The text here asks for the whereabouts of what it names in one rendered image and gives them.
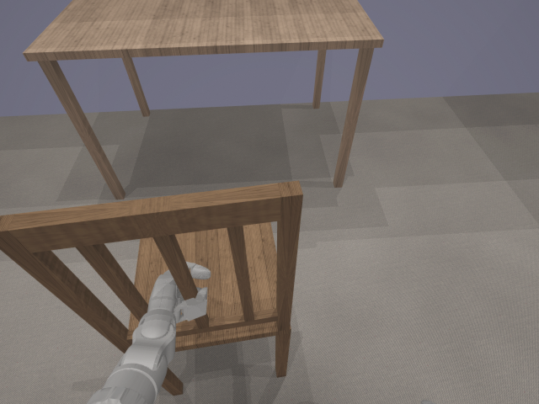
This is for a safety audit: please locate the table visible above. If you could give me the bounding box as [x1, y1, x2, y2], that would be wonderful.
[23, 0, 384, 199]

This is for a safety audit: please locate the robot left hand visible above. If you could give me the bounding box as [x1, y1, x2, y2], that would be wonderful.
[147, 261, 211, 323]

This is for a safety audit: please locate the robot left forearm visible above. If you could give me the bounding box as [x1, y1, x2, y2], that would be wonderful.
[87, 309, 176, 404]

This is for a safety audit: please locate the chair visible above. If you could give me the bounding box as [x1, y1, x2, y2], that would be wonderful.
[0, 181, 303, 396]

